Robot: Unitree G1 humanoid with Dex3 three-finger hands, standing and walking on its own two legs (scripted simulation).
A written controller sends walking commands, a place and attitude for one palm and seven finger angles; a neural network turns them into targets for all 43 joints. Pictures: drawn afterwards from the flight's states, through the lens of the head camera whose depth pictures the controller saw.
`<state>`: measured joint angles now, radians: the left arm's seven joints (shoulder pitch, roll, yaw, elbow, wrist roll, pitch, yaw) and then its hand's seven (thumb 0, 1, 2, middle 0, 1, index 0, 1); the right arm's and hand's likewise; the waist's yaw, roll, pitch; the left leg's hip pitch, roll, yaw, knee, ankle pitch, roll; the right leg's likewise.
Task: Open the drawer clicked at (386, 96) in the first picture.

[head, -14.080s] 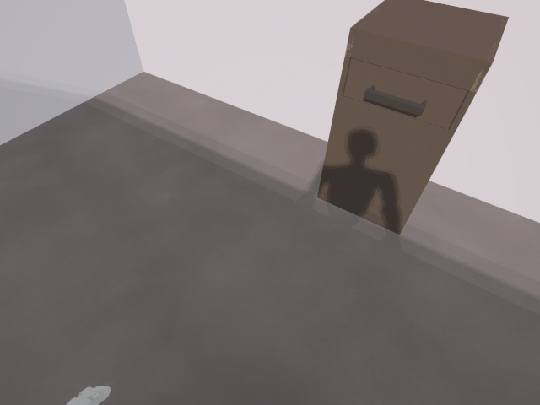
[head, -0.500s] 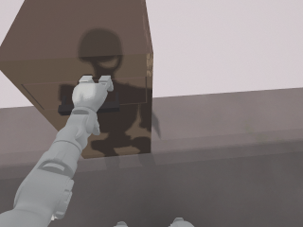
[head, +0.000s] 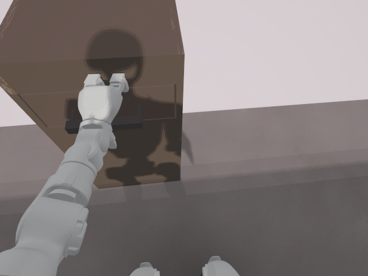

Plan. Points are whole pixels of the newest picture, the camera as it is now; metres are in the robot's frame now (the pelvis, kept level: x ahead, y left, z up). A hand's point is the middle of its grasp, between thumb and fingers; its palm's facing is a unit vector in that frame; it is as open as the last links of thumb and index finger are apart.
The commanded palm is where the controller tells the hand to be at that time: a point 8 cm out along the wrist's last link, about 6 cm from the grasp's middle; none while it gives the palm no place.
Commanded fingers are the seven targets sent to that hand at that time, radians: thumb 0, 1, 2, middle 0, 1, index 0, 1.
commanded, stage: move the hooked fingers above the handle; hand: left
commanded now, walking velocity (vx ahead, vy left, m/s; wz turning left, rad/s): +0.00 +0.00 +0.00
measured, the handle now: (106, 117) +0.53 +0.19 -0.05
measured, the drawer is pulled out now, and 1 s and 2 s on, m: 0.00 0.00 0.00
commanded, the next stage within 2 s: lower the fingers behind the handle in 1.78 s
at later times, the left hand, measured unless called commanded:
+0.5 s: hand (110, 113) +0.49 +0.16 +0.02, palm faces +0.12 +0.01 -0.99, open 13.8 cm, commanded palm +0.45 +0.19 +0.06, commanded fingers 0.00 -0.50 0.30 -0.30 -1.20 -0.30 -1.20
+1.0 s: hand (101, 124) +0.48 +0.18 -0.01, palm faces +0.01 -0.02 -1.00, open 13.8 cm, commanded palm +0.46 +0.19 +0.06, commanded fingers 0.00 -0.50 0.30 -0.30 -1.20 -0.30 -1.20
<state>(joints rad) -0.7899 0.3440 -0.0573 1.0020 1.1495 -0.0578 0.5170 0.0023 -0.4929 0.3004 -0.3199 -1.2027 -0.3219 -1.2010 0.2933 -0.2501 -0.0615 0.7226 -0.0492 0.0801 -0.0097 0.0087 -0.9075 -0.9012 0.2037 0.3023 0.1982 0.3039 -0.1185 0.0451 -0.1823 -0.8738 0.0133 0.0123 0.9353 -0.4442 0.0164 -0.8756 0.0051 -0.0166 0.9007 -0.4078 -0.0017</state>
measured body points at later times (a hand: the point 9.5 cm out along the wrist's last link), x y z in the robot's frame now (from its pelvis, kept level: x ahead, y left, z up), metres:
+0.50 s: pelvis +0.00 +0.00 +0.00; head +0.11 -0.01 +0.43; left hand +0.48 +0.15 +0.07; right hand +0.03 -0.27 -0.14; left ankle -0.01 +0.11 -0.68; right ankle +0.00 -0.12 -0.68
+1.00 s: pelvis +0.00 +0.00 +0.00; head +0.11 -0.01 +0.43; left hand +0.47 +0.18 +0.05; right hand +0.02 -0.28 -0.13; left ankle -0.01 +0.11 -0.68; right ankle +0.00 -0.12 -0.68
